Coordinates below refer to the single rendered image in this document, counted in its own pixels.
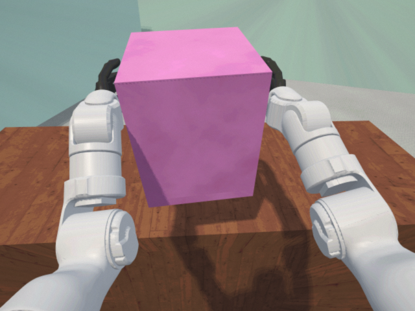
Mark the robot left upper arm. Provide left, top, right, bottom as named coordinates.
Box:
left=0, top=209, right=139, bottom=311

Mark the pedestal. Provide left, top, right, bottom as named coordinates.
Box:
left=0, top=121, right=415, bottom=311

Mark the robot right upper arm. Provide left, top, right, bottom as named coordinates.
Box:
left=310, top=187, right=415, bottom=311

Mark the robot left hand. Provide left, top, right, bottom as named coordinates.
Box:
left=95, top=58, right=121, bottom=93

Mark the robot right hand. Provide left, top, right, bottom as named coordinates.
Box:
left=261, top=56, right=286, bottom=92

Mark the left robot forearm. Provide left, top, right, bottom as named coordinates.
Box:
left=56, top=89, right=126, bottom=264

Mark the carton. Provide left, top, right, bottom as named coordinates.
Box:
left=114, top=27, right=272, bottom=207

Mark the right robot forearm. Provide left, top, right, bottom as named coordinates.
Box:
left=266, top=86, right=398, bottom=239

